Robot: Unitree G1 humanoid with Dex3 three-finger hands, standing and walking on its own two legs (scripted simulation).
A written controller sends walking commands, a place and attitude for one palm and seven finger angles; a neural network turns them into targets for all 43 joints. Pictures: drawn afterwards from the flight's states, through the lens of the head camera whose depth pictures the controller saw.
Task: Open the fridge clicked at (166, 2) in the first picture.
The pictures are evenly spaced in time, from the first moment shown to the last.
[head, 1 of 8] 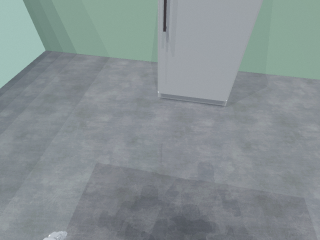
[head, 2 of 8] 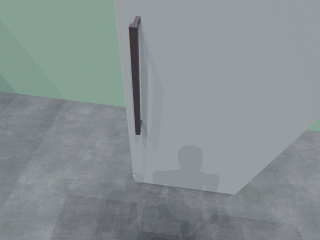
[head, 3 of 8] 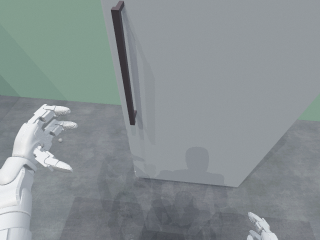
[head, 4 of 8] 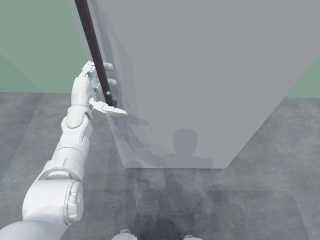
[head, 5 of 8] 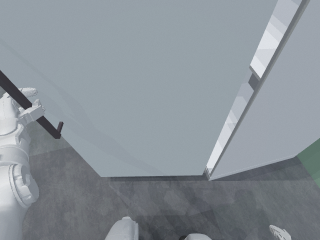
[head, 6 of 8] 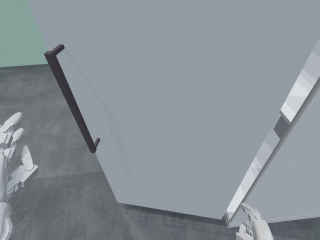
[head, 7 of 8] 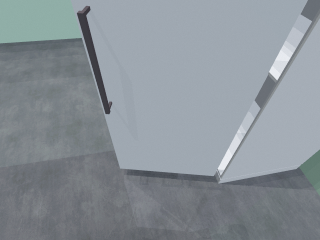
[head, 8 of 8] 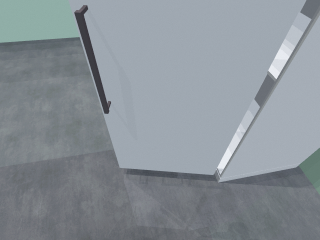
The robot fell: no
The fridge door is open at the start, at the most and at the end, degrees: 0 84 75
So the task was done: yes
